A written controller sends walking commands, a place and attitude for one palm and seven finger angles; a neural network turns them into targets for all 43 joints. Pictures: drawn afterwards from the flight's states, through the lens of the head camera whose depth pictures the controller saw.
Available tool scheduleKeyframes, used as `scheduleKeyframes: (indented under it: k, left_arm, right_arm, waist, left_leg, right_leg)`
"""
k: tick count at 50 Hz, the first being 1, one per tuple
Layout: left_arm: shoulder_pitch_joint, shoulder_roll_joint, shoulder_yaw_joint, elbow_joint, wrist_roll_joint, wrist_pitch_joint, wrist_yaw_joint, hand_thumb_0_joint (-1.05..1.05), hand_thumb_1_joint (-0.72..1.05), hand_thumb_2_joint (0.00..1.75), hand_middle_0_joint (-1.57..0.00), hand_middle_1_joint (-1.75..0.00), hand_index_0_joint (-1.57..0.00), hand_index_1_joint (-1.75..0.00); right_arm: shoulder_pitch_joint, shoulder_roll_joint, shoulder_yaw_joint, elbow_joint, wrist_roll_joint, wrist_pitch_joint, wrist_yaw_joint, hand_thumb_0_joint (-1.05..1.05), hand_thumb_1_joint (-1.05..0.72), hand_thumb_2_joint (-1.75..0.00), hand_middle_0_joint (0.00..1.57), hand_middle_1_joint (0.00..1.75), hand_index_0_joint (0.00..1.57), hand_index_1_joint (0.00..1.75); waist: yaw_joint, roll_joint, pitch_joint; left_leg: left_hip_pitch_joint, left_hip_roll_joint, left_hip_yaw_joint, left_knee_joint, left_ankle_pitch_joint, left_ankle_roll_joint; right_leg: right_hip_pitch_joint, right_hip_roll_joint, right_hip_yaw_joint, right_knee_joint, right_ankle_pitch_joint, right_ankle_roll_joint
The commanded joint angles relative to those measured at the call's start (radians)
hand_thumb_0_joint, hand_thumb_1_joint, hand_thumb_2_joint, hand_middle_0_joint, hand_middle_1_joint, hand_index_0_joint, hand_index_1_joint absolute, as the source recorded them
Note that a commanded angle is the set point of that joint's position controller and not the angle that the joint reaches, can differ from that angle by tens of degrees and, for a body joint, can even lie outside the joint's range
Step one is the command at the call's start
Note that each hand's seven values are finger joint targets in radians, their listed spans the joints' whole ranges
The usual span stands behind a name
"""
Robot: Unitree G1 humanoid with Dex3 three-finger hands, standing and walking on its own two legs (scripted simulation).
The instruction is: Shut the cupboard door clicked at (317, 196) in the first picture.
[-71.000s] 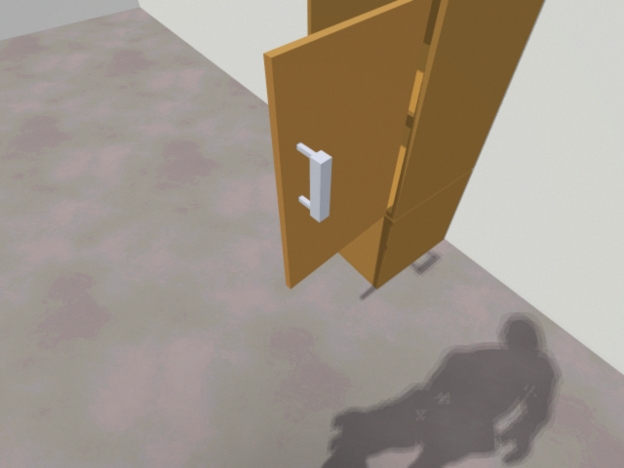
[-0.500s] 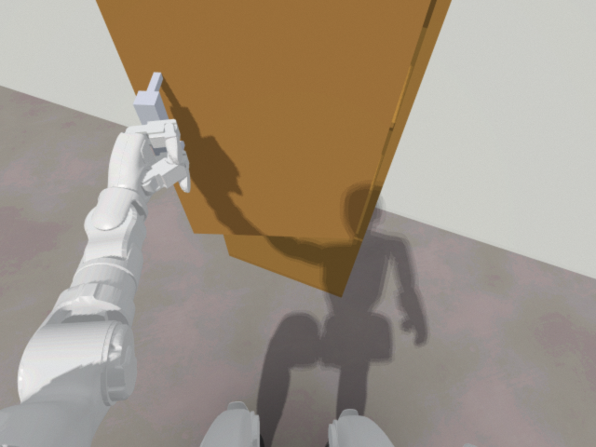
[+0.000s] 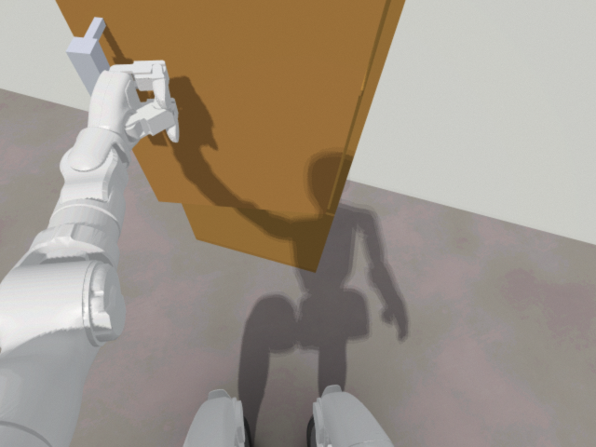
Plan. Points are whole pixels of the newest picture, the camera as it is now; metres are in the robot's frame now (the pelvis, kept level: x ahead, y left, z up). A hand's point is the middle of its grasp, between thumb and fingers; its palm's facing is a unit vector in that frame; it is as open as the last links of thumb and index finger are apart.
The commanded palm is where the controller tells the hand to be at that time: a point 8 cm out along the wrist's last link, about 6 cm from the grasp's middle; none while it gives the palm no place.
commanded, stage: push the door shut along its arc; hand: left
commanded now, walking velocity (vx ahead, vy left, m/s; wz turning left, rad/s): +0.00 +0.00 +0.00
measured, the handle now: (112, 82) +0.59 +0.19 +0.10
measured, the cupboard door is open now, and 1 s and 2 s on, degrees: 12 3 0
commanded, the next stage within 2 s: pull the fist back off the door in 0.94 s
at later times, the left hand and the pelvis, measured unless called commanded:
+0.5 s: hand (188, 86) +0.57 +0.09 +0.11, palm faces -0.32 -0.95 -0.02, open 3.2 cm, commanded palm +0.58 +0.13 +0.10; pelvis +0.01 -0.01 -0.01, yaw -1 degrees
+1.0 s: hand (206, 71) +0.59 +0.06 +0.11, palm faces -0.40 -0.92 -0.03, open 3.6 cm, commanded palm +0.63 +0.06 +0.10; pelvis +0.00 +0.00 -0.03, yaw -1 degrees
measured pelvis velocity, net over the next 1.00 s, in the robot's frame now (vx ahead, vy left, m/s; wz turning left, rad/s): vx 0.00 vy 0.00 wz -0.02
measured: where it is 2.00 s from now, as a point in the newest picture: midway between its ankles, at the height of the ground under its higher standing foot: outside the picture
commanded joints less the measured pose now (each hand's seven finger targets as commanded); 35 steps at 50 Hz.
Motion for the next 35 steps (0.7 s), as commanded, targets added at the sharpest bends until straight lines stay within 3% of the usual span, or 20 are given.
scheduleKeyframes:
  k: [1, 4, 12, 14, 16, 17, 20, 23, 25, 28, 31, 35]
  left_arm:
    - [-0.567, 0.253, 0.061, -0.209, 0.001, -0.066, -0.001, 0.00, 0.90, 0.90, -1.30, -1.50, -1.30, -1.50]
    - [-0.559, 0.229, 0.040, -0.188, 0.010, -0.056, -0.013, 0.00, 0.90, 0.90, -1.30, -1.50, -1.30, -1.50]
    - [-0.582, 0.320, 0.088, -0.136, 0.028, -0.006, -0.044, 0.00, 0.90, 0.90, -1.30, -1.50, -1.30, -1.50]
    - [-0.651, 0.344, 0.091, -0.165, 0.030, -0.008, -0.053, 0.00, 0.90, 0.90, -1.30, -1.50, -1.30, -1.50]
    - [-0.679, 0.315, 0.068, -0.196, 0.024, -0.019, -0.065, 0.00, 0.90, 0.90, -1.30, -1.50, -1.30, -1.50]
    - [-0.670, 0.328, 0.076, -0.175, 0.027, -0.012, -0.069, 0.00, 0.90, 0.90, -1.30, -1.50, -1.30, -1.50]
    - [-0.742, 0.294, 0.035, -0.174, 0.022, -0.004, -0.086, 0.00, 0.90, 0.90, -1.30, -1.50, -1.30, -1.50]
    - [-0.778, 0.330, 0.050, -0.159, 0.025, 0.015, -0.097, 0.00, 0.90, 0.90, -1.30, -1.50, -1.30, -1.50]
    - [-0.808, 0.278, 0.010, -0.151, 0.021, 0.026, -0.105, 0.00, 0.90, 0.90, -1.30, -1.50, -1.30, -1.50]
    - [-0.865, 0.286, 0.002, -0.138, 0.025, 0.039, -0.112, 0.00, 0.90, 0.90, -1.30, -1.50, -1.30, -1.50]
    - [-0.899, 0.292, 0.001, -0.119, 0.025, 0.042, -0.120, 0.00, 0.90, 0.90, -1.30, -1.50, -1.30, -1.50]
    - [-0.938, 0.244, -0.031, -0.119, 0.032, 0.052, -0.121, 0.00, 0.90, 0.90, -1.30, -1.50, -1.30, -1.50]
  right_arm:
    - [0.171, -0.179, -0.060, -0.057, -0.006, -0.020, -0.007, 0.00, -0.90, -0.90, 0.20, 0.30, 0.20, 0.30]
    - [0.179, -0.174, -0.061, -0.060, -0.009, -0.015, -0.001, 0.00, -0.90, -0.90, 0.20, 0.30, 0.20, 0.30]
    - [0.210, -0.179, -0.055, -0.073, -0.012, 0.003, -0.002, 0.00, -0.90, -0.90, 0.20, 0.30, 0.20, 0.30]
    - [0.217, -0.179, -0.056, -0.067, -0.013, 0.000, -0.006, 0.00, -0.90, -0.90, 0.20, 0.30, 0.20, 0.30]
    - [0.220, -0.178, -0.059, -0.061, -0.012, -0.008, -0.007, 0.00, -0.90, -0.90, 0.20, 0.30, 0.20, 0.30]
    - [0.221, -0.180, -0.058, -0.054, -0.015, -0.006, -0.007, 0.00, -0.90, -0.90, 0.20, 0.30, 0.20, 0.30]
    - [0.234, -0.178, -0.057, -0.038, -0.015, -0.012, -0.012, 0.00, -0.90, -0.90, 0.20, 0.30, 0.20, 0.30]
    - [0.237, -0.186, -0.058, -0.025, -0.014, -0.019, -0.019, 0.00, -0.90, -0.90, 0.20, 0.30, 0.20, 0.30]
    - [0.237, -0.181, -0.055, -0.018, -0.017, -0.027, -0.019, 0.00, -0.90, -0.90, 0.20, 0.30, 0.20, 0.30]
    - [0.237, -0.187, -0.052, -0.004, -0.019, -0.037, -0.024, 0.00, -0.90, -0.90, 0.20, 0.30, 0.20, 0.30]
    - [0.238, -0.190, -0.048, 0.005, -0.021, -0.053, -0.026, 0.00, -0.90, -0.90, 0.20, 0.30, 0.20, 0.30]
    - [0.243, -0.191, -0.049, 0.017, -0.030, -0.064, -0.026, 0.00, -0.90, -0.90, 0.20, 0.30, 0.20, 0.30]
  waist:
    - [-0.041, 0.083, -0.485]
    - [-0.047, 0.090, -0.500]
    - [-0.055, 0.043, -0.520]
    - [-0.070, 0.050, -0.524]
    - [-0.073, 0.097, -0.569]
    - [-0.071, 0.106, -0.559]
    - [-0.105, 0.089, -0.542]
    - [-0.110, 0.112, -0.558]
    - [-0.123, 0.143, -0.542]
    - [-0.145, 0.152, -0.537]
    - [-0.151, 0.165, -0.552]
    - [-0.168, 0.201, -0.558]
  left_leg:
    - [0.457, -0.011, -0.093, -0.088, 0.254, 0.012]
    - [0.456, -0.012, -0.089, -0.074, 0.274, 0.013]
    - [0.352, -0.020, -0.064, -0.039, 0.298, 0.025]
    - [0.330, -0.018, -0.061, -0.028, 0.283, 0.028]
    - [0.386, -0.017, -0.064, -0.019, 0.323, 0.026]
    - [0.391, -0.017, -0.067, -0.016, 0.330, 0.024]
    - [0.389, -0.016, -0.073, -0.008, 0.322, 0.030]
    - [0.375, -0.014, -0.067, 0.011, 0.318, 0.031]
    - [0.400, -0.018, -0.074, 0.010, 0.326, 0.031]
    - [0.393, -0.011, -0.077, 0.025, 0.309, 0.033]
    - [0.393, -0.010, -0.084, 0.038, 0.303, 0.033]
    - [0.445, -0.007, -0.100, 0.043, 0.335, 0.033]
  right_leg:
    - [0.041, 0.026, 0.047, -0.137, 0.232, -0.011]
    - [0.041, 0.029, 0.047, -0.133, 0.254, -0.010]
    - [0.121, 0.037, 0.062, -0.121, 0.336, -0.004]
    - [0.125, 0.036, 0.071, -0.120, 0.336, 0.000]
    - [0.096, 0.037, 0.070, -0.113, 0.356, -0.003]
    - [0.090, 0.039, 0.064, -0.113, 0.356, -0.006]
    - [0.059, 0.042, 0.060, -0.114, 0.341, -0.005]
    - [0.047, 0.041, 0.068, -0.115, 0.339, -0.004]
    - [0.011, 0.044, 0.057, -0.113, 0.327, -0.010]
    - [-0.030, 0.046, 0.054, -0.109, 0.296, -0.007]
    - [-0.053, 0.047, 0.049, -0.098, 0.274, -0.009]
    - [-0.125, 0.052, 0.025, -0.083, 0.253, -0.018]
